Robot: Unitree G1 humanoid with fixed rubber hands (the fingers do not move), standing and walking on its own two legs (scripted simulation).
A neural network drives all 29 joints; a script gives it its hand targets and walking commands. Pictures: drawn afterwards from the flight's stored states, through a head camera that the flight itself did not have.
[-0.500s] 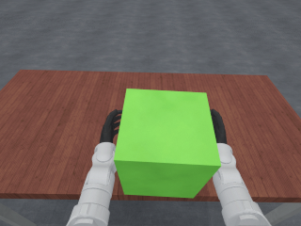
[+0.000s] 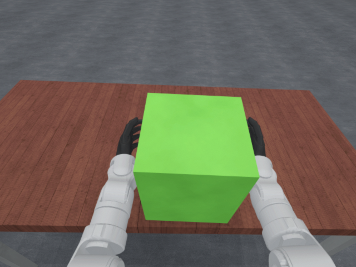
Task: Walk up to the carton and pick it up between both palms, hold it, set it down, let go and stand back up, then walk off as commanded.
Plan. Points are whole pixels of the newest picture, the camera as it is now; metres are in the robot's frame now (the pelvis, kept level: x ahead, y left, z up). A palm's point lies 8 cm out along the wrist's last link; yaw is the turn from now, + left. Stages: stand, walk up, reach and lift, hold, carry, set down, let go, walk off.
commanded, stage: reach and lift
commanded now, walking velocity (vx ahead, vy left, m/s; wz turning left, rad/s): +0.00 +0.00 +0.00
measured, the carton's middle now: (190, 162) +0.36 -0.02 +0.07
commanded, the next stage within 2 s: hold in 1.82 s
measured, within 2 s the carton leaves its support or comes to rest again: neither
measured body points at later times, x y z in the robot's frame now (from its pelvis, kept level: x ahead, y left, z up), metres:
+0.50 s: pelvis -0.01 +0.01 +0.00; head -0.02 +0.03 +0.45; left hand +0.38 +0.15 +0.15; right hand +0.38 -0.16 +0.16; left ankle +0.00 +0.15 -0.75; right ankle +0.03 -0.15 -0.75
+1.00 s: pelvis +0.00 +0.00 +0.00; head -0.05 +0.02 +0.45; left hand +0.40 +0.14 +0.19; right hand +0.40 -0.17 +0.21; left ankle +0.00 +0.15 -0.75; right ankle +0.03 -0.16 -0.75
